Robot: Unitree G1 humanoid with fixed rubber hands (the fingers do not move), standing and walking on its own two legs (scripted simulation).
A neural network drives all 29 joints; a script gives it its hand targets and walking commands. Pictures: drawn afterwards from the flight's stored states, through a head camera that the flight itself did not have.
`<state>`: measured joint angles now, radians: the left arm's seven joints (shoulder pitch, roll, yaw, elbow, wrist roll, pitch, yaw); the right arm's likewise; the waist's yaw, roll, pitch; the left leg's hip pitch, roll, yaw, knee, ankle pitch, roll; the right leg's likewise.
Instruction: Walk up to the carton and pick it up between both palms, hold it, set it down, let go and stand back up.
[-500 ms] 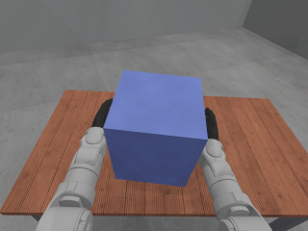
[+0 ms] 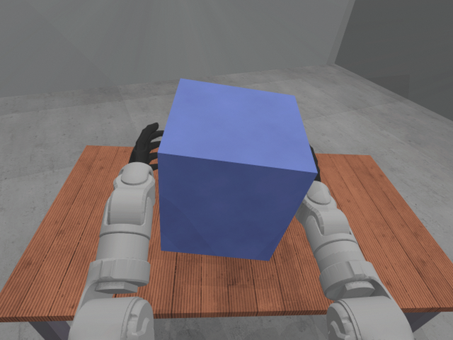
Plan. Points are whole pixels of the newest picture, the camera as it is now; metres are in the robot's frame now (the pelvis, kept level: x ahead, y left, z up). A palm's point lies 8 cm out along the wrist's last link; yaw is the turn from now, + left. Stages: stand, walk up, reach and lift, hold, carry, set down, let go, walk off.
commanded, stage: reach and lift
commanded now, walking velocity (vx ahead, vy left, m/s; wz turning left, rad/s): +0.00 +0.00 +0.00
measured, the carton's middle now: (226, 174) +0.38 -0.03 +0.14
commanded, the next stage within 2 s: hold in 1.16 s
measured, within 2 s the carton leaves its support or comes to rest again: neither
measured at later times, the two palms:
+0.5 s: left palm (138, 173) +0.36 +0.12 +0.16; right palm (305, 178) +0.35 -0.18 +0.15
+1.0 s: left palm (125, 168) +0.36 +0.14 +0.18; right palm (298, 169) +0.36 -0.16 +0.17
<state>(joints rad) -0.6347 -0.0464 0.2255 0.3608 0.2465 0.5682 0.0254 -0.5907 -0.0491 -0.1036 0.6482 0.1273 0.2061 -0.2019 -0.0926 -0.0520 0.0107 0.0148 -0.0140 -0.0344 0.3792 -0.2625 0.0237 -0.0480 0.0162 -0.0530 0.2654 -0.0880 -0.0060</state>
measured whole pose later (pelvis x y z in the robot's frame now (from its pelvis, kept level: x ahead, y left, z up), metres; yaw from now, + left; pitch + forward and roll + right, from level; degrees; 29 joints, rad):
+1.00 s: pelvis +0.00 -0.01 +0.00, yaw +2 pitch -8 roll -2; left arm -0.60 -0.03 0.26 0.21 0.24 0.68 -0.01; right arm -0.63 -0.03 -0.06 0.56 0.16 0.31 -0.23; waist -0.09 -0.06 0.02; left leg 0.01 -0.01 -0.08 0.38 -0.25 0.00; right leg -0.04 0.02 -0.10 0.26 -0.09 -0.02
